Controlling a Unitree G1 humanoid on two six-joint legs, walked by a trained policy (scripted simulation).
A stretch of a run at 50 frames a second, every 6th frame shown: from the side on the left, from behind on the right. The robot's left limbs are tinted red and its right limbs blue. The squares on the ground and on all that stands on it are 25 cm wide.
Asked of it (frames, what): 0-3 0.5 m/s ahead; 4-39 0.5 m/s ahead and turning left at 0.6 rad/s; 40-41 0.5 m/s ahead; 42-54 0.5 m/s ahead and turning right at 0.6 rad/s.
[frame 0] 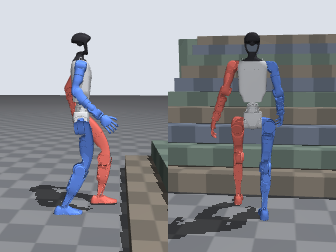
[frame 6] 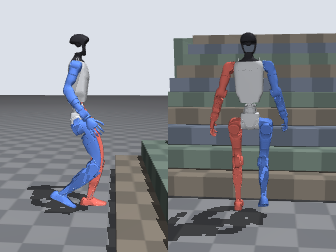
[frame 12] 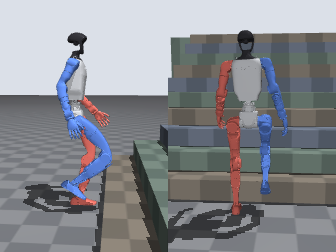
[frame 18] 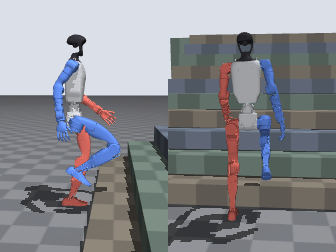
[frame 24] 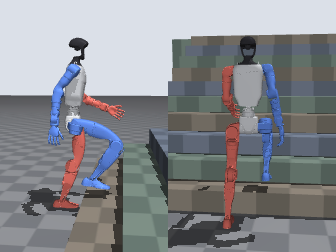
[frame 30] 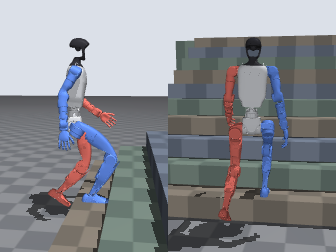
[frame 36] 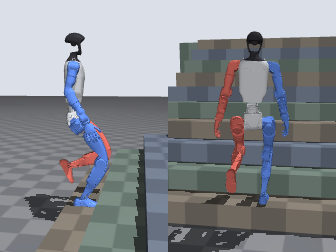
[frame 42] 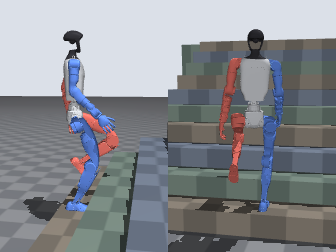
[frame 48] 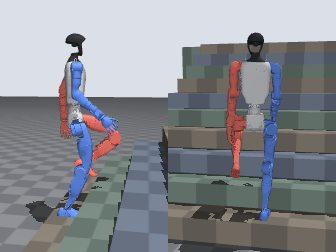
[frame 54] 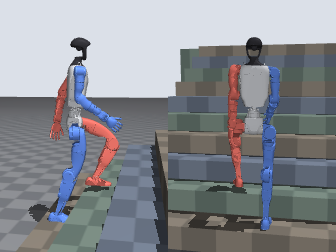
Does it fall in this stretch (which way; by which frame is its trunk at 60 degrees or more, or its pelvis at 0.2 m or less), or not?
no
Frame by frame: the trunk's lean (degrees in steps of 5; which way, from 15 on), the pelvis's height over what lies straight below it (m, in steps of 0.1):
0: 0, 0.8
6: 0, 0.8
12: 5, 0.8
18: 5, 0.8
24: 5, 0.8
30: 5, 0.8
36: 0, 0.7
42: 0, 0.7
48: 0, 0.8
54: 5, 0.8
